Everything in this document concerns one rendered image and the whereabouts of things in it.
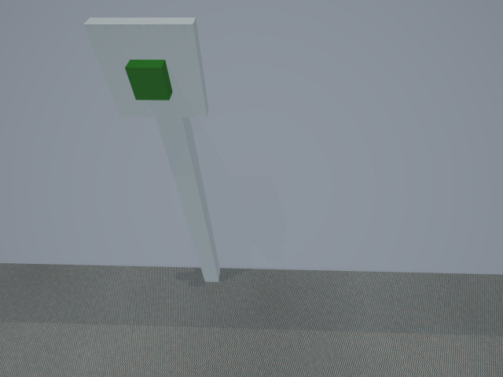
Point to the panel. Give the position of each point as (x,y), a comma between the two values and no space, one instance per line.
(116,41)

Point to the button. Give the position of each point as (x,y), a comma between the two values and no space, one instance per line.
(149,79)

